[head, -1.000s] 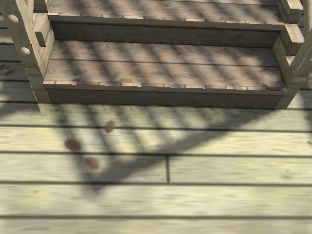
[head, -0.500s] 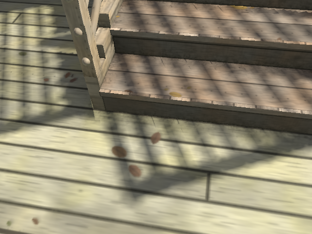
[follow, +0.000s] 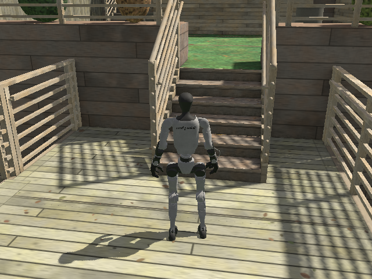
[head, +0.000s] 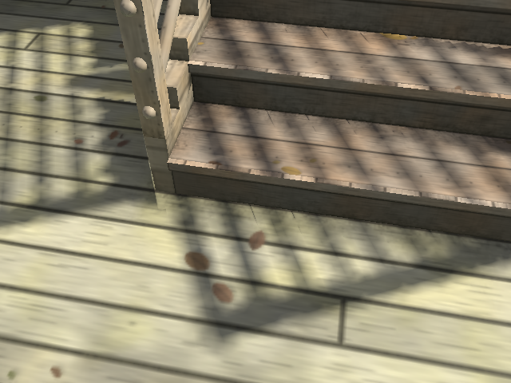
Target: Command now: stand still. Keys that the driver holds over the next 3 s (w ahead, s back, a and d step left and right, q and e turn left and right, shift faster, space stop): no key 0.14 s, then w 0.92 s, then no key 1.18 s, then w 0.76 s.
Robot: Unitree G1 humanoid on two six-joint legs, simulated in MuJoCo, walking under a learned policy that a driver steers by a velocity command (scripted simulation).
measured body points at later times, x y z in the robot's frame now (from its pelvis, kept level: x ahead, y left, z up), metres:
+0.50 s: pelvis +0.07 -0.04 +0.01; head +0.08 -0.06 +0.46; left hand +0.05 +0.22 -0.13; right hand +0.17 -0.31 -0.13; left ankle +0.04 +0.11 -0.66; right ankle +0.02 -0.13 -0.74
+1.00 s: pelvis +0.34 +0.02 +0.00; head +0.37 +0.02 +0.45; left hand +0.38 +0.28 -0.14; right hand +0.43 -0.25 -0.12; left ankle +0.39 +0.10 -0.74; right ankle +0.27 -0.12 -0.65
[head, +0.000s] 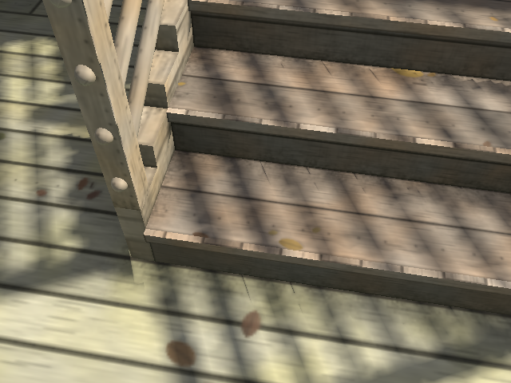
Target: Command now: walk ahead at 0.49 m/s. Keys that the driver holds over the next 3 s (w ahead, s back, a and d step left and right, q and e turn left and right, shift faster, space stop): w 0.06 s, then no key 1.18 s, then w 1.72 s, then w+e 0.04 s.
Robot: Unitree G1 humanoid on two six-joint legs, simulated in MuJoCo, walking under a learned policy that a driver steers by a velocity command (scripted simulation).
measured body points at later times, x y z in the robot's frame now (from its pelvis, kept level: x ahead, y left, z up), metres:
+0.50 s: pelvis +0.19 -0.04 +0.00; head +0.22 -0.05 +0.45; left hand +0.27 +0.20 -0.13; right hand +0.23 -0.27 -0.16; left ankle +0.16 +0.09 -0.71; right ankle +0.26 -0.11 -0.74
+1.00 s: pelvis +0.23 -0.01 +0.00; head +0.24 -0.01 +0.45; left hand +0.32 +0.25 -0.14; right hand +0.29 -0.27 -0.14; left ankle +0.21 +0.10 -0.74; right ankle +0.26 -0.11 -0.74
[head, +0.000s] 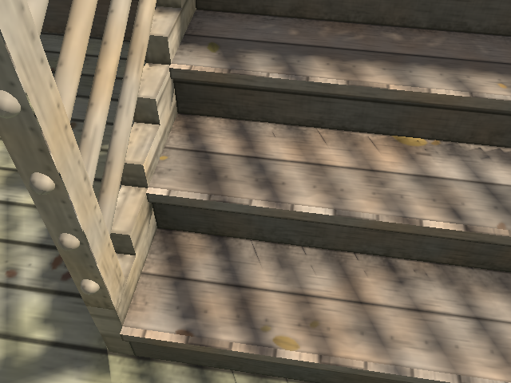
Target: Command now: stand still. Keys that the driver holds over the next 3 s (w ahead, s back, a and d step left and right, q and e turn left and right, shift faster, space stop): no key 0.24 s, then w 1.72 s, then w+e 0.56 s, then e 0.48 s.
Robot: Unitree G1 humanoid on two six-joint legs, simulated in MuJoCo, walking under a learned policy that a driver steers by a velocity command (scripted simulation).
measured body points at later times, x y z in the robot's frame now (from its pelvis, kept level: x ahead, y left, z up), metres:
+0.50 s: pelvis +0.05 -0.01 -0.01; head +0.04 -0.02 +0.44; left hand +0.09 +0.24 -0.15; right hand +0.05 -0.27 -0.16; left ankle -0.02 +0.11 -0.74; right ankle +0.04 -0.10 -0.74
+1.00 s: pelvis +0.26 +0.02 -0.02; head +0.28 +0.03 +0.43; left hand +0.25 +0.27 -0.17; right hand +0.40 -0.23 -0.14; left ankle +0.34 +0.10 -0.74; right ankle +0.08 -0.10 -0.64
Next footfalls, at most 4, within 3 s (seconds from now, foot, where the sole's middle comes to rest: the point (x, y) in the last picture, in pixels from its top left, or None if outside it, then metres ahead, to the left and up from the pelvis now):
0.94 left None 0.38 0.10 -0.78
1.48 right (326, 313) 0.63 -0.15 -0.61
2.02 left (266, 172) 0.94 0.00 -0.44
2.52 right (378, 63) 1.20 -0.31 -0.27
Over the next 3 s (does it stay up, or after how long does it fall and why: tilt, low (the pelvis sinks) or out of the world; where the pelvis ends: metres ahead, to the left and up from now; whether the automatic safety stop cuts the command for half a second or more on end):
stays up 1.23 -0.24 0.51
